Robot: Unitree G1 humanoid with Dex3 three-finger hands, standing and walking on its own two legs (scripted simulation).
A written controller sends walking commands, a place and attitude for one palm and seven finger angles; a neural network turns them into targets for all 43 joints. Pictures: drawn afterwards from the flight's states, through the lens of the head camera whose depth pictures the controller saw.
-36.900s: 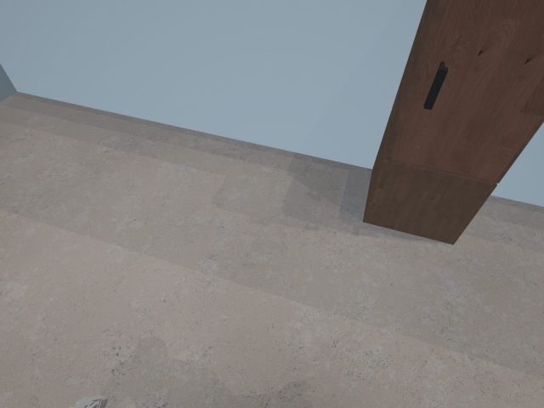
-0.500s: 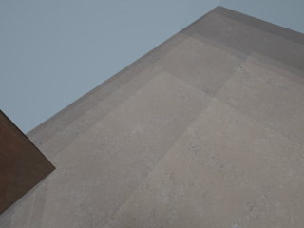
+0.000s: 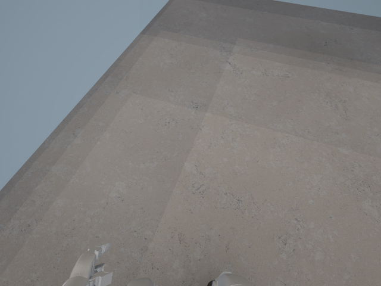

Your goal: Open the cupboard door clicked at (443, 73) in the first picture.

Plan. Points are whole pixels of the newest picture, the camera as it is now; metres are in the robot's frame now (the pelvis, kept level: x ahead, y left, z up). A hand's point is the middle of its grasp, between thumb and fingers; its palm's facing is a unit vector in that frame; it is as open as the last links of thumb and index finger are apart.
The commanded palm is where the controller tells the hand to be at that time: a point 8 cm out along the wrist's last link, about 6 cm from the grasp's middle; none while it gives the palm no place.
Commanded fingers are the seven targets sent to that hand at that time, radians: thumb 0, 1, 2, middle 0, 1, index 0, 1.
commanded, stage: walk to a spot facing it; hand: left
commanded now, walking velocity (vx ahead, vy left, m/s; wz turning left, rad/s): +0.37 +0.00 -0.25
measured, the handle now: out of the picture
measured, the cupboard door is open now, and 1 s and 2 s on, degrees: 49 49 49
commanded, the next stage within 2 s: turn to face it in 0.76 s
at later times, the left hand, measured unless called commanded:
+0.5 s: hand (128, 206) +0.32 +0.17 -0.14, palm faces -0.14 -0.97 -0.18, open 7.4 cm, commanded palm none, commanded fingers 0.00 0.90 0.90 -0.20 -0.30 -0.20 -0.30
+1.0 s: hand (161, 143) +0.54 +0.10 -0.16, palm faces -0.15 -0.97 -0.18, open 7.4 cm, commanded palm none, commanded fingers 0.00 0.90 0.90 -0.20 -0.30 -0.20 -0.30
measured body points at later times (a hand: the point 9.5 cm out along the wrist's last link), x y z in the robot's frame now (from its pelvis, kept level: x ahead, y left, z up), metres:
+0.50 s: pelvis +0.23 -0.01 +0.02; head +0.26 -0.02 +0.47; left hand +0.33 +0.22 -0.13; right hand +0.20 -0.25 -0.13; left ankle +0.21 +0.13 -0.72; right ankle +0.26 -0.14 -0.69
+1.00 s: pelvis +0.45 -0.07 +0.01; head +0.49 -0.08 +0.46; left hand +0.55 +0.15 -0.14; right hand +0.43 -0.30 -0.14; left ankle +0.47 +0.06 -0.72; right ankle +0.42 -0.18 -0.69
